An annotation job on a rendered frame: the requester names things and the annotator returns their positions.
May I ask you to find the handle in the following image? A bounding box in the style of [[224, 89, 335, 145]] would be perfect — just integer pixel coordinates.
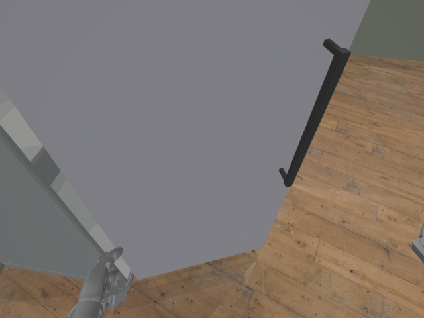
[[279, 39, 351, 187]]

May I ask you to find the left robot hand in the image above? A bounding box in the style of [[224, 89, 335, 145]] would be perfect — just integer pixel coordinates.
[[78, 247, 128, 312]]

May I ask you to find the robot left forearm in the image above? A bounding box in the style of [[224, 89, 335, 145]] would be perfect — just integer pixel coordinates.
[[68, 300, 103, 318]]

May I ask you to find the fridge door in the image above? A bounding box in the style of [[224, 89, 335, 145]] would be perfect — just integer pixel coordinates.
[[0, 0, 370, 280]]

